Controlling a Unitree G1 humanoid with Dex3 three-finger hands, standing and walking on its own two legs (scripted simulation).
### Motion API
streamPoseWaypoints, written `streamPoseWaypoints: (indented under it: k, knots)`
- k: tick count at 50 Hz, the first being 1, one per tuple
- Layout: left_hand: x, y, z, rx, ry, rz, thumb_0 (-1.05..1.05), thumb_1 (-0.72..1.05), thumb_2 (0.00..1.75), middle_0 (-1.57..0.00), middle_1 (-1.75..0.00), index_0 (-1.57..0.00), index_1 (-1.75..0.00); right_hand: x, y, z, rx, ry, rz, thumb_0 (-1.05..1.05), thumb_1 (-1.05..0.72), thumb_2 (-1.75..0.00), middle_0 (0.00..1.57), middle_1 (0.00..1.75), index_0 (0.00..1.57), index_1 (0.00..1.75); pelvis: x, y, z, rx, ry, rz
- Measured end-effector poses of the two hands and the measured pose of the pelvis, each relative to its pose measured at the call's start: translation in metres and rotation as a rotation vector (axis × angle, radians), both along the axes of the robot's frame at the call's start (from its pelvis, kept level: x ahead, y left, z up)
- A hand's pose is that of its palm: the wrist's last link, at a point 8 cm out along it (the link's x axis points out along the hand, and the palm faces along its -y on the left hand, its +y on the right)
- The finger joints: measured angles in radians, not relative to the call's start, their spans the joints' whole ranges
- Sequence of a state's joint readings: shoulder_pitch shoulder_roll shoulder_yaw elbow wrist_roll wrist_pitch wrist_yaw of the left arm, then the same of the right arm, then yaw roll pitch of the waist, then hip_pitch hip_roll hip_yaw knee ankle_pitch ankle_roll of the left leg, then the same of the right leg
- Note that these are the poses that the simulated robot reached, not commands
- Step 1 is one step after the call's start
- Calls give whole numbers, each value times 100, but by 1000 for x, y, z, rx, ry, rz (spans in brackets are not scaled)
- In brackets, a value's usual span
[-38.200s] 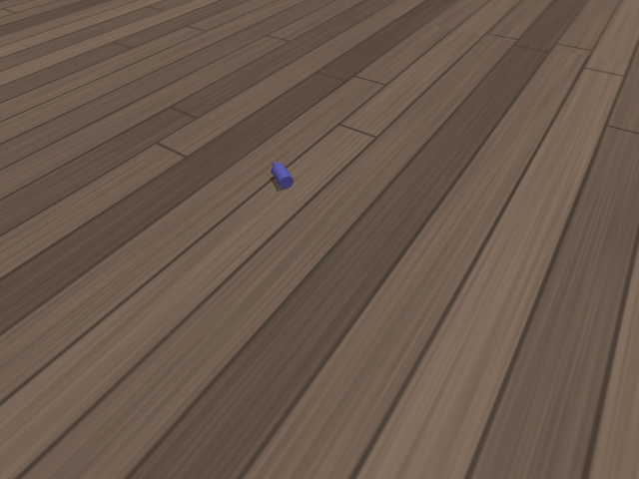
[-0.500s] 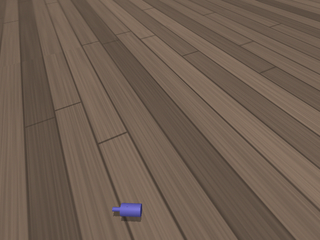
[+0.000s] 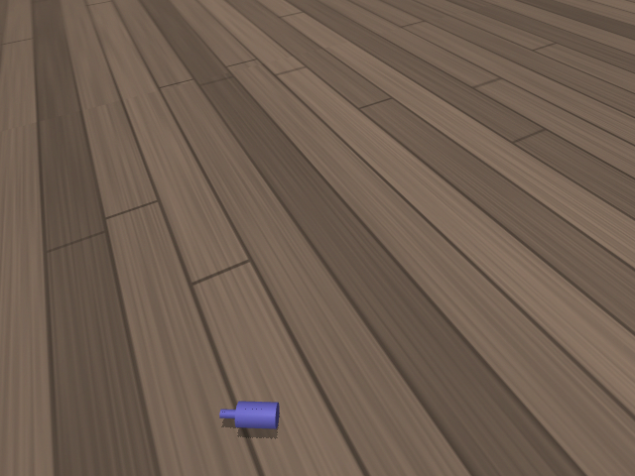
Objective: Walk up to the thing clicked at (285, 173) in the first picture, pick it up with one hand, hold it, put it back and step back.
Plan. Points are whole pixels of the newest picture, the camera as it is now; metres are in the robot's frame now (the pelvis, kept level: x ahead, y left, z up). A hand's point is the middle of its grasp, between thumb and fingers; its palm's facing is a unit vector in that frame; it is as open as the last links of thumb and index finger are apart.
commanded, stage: step back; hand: left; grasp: from above
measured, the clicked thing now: (248, 414) +0.45 +0.27 -0.75
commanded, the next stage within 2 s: none
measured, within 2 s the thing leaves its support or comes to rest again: neither
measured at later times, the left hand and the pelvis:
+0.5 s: hand out of the picture +0.06 +0.32 -0.18, palm faces -0.04 -0.93 -0.37, open 7.3 cm; pelvis -0.08 +0.06 -0.02, yaw -1 degrees
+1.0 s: hand out of the picture -0.07 +0.33 -0.16, palm faces -0.01 -0.91 -0.41, open 7.3 cm; pelvis -0.20 +0.07 -0.02, yaw +0 degrees
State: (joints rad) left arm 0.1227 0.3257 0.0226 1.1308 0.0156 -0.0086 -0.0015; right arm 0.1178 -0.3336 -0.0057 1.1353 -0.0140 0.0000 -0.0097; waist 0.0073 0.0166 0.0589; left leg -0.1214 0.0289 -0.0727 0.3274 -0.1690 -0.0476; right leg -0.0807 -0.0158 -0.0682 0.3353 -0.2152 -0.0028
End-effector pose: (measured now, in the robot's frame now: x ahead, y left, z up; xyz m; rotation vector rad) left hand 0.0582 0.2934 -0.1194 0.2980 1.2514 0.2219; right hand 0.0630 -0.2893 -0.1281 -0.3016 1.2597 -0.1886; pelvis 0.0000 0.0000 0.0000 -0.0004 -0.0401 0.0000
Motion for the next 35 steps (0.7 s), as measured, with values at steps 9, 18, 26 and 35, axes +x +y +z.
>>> streamPoseWaypoints:
  k: [9,18,26,35]
  knots:
    - [6,26,-2,37,-37,-11,0,91,90,-20,-30,-21,-30,-2,-7,1,-41,-30,-17,1,-91,-90,20,30,20,30,-27,16,-10,7,2,1]
    - [31,70,-22,41,-141,-46,0,91,90,-20,-29,-20,-30,-49,19,3,-116,30,8,1,-91,-90,20,30,20,30,-55,51,-27,0,4,22]
    - [-7,72,-20,29,-72,-85,0,91,90,-20,-29,-20,-30,-72,43,8,-95,-21,-18,1,-91,-90,20,30,20,30,-80,62,-18,-14,19,-20]
    - [-70,63,-19,58,-40,-116,0,91,90,-20,-29,-20,-30,-99,36,-15,-45,-111,-29,1,-90,-90,20,30,20,30,-124,53,-31,-8,0,-78]
